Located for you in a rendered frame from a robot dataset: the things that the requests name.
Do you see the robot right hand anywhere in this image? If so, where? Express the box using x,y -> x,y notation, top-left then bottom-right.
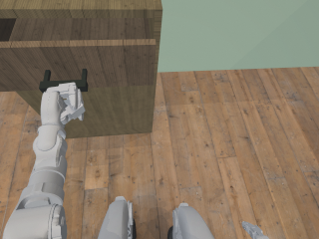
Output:
241,221 -> 269,239

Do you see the robot left hand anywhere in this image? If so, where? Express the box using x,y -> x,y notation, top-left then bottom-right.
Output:
40,82 -> 86,128

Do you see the cabinet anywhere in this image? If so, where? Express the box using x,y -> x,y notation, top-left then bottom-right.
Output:
0,0 -> 163,139

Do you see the drawer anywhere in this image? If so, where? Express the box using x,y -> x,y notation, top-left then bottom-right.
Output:
0,18 -> 157,92

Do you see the left robot forearm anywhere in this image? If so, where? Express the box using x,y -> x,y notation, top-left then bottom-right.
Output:
2,123 -> 68,239

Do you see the left robot thigh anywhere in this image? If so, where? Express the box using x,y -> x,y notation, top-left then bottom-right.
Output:
98,200 -> 134,239

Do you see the handle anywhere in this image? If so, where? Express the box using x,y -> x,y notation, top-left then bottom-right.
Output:
39,69 -> 89,94

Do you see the left robot shin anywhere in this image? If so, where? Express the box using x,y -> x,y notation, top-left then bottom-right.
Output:
109,196 -> 133,239

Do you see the robot left upper arm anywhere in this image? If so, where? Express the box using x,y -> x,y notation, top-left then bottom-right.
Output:
5,203 -> 68,239

